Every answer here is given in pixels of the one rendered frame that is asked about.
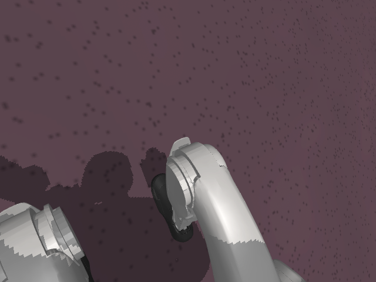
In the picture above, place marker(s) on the right robot foot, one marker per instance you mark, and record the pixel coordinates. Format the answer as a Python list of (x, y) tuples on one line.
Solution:
[(159, 192)]

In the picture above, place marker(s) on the left robot foot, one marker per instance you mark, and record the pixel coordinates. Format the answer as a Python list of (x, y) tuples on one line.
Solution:
[(87, 267)]

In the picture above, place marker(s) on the right robot hand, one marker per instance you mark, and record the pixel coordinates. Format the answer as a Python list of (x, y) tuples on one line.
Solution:
[(285, 273)]

